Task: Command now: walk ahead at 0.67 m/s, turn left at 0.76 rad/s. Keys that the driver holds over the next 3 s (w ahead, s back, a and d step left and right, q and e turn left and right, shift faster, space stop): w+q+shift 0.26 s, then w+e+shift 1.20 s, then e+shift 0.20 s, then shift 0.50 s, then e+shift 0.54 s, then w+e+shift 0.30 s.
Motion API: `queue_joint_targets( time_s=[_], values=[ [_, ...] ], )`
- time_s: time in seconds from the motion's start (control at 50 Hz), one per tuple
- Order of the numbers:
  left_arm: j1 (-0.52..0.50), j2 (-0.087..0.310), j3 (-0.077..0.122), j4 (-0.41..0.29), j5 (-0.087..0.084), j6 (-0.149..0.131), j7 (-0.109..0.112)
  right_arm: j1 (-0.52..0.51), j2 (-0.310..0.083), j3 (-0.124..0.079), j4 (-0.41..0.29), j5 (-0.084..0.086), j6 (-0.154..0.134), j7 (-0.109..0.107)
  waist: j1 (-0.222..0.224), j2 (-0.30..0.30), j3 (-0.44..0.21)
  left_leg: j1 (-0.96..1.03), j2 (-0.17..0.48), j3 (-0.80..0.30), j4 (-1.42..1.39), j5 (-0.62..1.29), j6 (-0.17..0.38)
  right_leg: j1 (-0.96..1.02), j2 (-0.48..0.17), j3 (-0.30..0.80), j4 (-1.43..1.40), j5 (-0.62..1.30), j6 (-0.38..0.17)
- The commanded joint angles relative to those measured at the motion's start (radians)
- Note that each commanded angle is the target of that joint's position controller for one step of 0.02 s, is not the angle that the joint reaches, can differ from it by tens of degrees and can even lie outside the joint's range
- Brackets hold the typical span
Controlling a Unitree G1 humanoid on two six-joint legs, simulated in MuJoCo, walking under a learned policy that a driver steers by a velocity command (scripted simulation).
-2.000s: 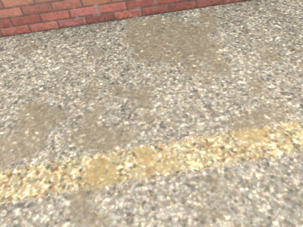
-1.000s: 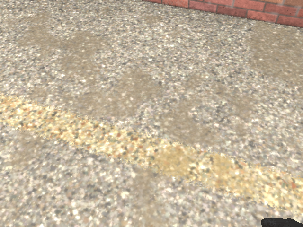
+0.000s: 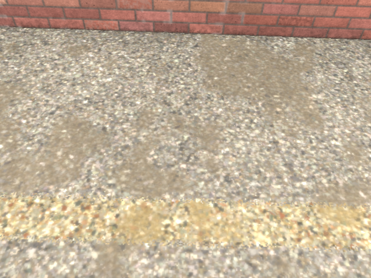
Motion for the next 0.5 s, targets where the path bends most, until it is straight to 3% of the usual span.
queue_joint_targets(
  time_s=[0.02,0.06,0.14,0.16,0.18,0.2,0.22,0.24,0.26,0.28,0.3,0.32,0.36,0.42,0.46,0.5],
  values=[
    [-0.038,0.165,0.038,-0.048,0.027,-0.021,-0.013,-0.126,-0.035,0.0,-0.114,-0.031,0.012,0.066,-0.002,-0.113,0.095,-0.079,0.022,0.008,-0.097,0.059,0.034,-0.06,-0.283,0.108,-0.221,-0.293,-0.123],
    [-0.047,0.176,0.04,-0.044,0.022,-0.023,-0.014,-0.157,-0.047,0.001,-0.128,-0.015,0.014,0.077,-0.011,-0.139,0.118,-0.045,0.028,0.038,-0.165,0.049,0.066,-0.065,-0.297,0.063,-0.235,-0.329,-0.106],
    [-0.017,0.202,0.047,-0.022,0.024,0.002,-0.021,-0.199,-0.073,0.006,-0.137,-0.016,0.016,0.062,-0.005,-0.123,0.142,0.051,-0.01,0.142,-0.285,-0.12,0.151,0.004,-0.298,-0.027,-0.171,-0.276,-0.1],
    [-0.016,0.215,0.049,-0.019,0.02,0.011,-0.025,-0.145,-0.082,0.002,-0.121,-0.013,0.013,0.051,-0.032,-0.116,0.119,0.135,-0.057,0.182,-0.304,-0.169,0.175,0.01,-0.297,-0.053,-0.071,-0.076,-0.103],
    [-0.035,0.225,0.05,-0.019,0.006,0.021,-0.031,0.01,-0.09,-0.009,-0.071,-0.006,0.003,0.034,-0.12,-0.066,0.044,0.327,-0.131,0.219,-0.358,-0.161,0.199,-0.021,-0.267,-0.11,0.181,0.257,-0.101],
    [-0.043,0.205,0.038,-0.027,0.003,0.029,-0.039,0.278,-0.131,-0.035,0.03,-0.004,-0.013,0.01,-0.238,0.065,-0.092,0.631,-0.241,0.203,-0.405,-0.187,0.221,-0.14,-0.204,-0.138,0.601,0.513,-0.086],
    [-0.063,0.047,-0.012,-0.086,0.012,0.021,-0.048,0.318,-0.259,-0.056,0.051,-0.005,-0.018,-0.007,-0.204,0.381,-0.043,0.752,-0.02,-0.227,-0.639,-0.47,0.261,-0.527,-0.084,-0.094,0.969,-0.115,-0.024],
    [-0.163,0.042,-0.021,-0.195,0.021,0.001,-0.054,0.227,-0.318,-0.058,-0.015,0.015,-0.023,-0.01,-0.152,0.431,-0.101,0.804,0.081,-0.799,-0.924,-0.667,0.343,-0.808,0.081,0.179,1.149,-0.305,0.019],
    [-0.233,0.108,-0.017,-0.214,0.031,-0.01,-0.053,0.182,-0.293,-0.055,-0.028,-0.003,-0.025,-0.011,-0.152,0.254,-0.047,0.828,0.141,-0.778,-0.959,-0.559,0.333,-0.912,0.025,0.255,1.194,-0.218,0.006],
    [-0.173,0.112,-0.023,-0.175,0.027,-0.022,-0.05,0.202,-0.253,-0.045,-0.009,-0.015,-0.034,-0.023,-0.119,0.161,-0.031,0.781,0.161,-0.682,-0.904,-0.428,0.323,-0.886,-0.019,0.241,1.152,-0.129,-0.014],
    [-0.102,0.112,-0.027,-0.121,0.024,-0.023,-0.045,0.171,-0.201,-0.031,-0.008,-0.025,-0.048,-0.028,-0.069,0.072,-0.016,0.678,0.125,-0.547,-0.874,-0.357,0.28,-0.792,-0.074,0.24,1.064,-0.049,-0.029],
    [-0.055,0.105,-0.031,-0.092,0.025,-0.012,-0.048,0.11,-0.155,-0.012,-0.016,-0.023,-0.065,-0.031,-0.024,0.065,-0.001,0.583,0.079,-0.463,-0.876,-0.315,0.25,-0.706,-0.095,0.246,1.01,0.009,-0.036],
    [-0.026,0.099,-0.034,-0.046,0.01,0.026,-0.064,0.083,-0.099,0.014,-0.013,-0.015,-0.1,-0.028,-0.001,0.059,0.022,0.512,0.036,-0.354,-0.938,-0.228,0.198,-0.647,-0.107,0.239,0.97,0.094,-0.036],
    [-0.122,0.071,-0.042,-0.033,-0.023,0.05,-0.078,0.175,-0.094,0.015,0.036,-0.012,-0.127,-0.018,-0.037,0.0,0.13,0.556,0.004,-0.167,-1.008,0.082,0.122,-0.751,-0.076,0.22,0.861,0.197,-0.055],
    [-0.196,0.051,-0.048,-0.041,-0.039,0.043,-0.079,0.224,-0.085,0.022,0.06,-0.015,-0.137,-0.018,-0.068,0.005,0.158,0.596,-0.023,-0.031,-1.022,0.304,0.08,-0.775,0.01,0.241,0.761,0.243,-0.074],
    [-0.236,0.04,-0.055,-0.046,-0.04,0.032,-0.085,0.226,-0.062,0.038,0.08,-0.014,-0.145,-0.025,-0.057,0.027,0.162,0.629,-0.037,0.071,-1.034,0.507,0.048,-0.758,0.06,0.19,0.641,0.302,-0.096]
  ],
)
Next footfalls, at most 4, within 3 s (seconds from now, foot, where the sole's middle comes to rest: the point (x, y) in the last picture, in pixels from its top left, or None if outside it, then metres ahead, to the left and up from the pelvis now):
0.20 left None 0.20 0.18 -0.78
0.68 right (121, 247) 0.63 0.25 -0.78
1.10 left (88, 161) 1.04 0.45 -0.78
1.54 right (168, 117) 1.33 0.10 -0.78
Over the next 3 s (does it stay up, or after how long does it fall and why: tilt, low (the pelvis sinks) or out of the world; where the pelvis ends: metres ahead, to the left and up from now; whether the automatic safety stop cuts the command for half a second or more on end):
stays up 1.44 0.01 0.00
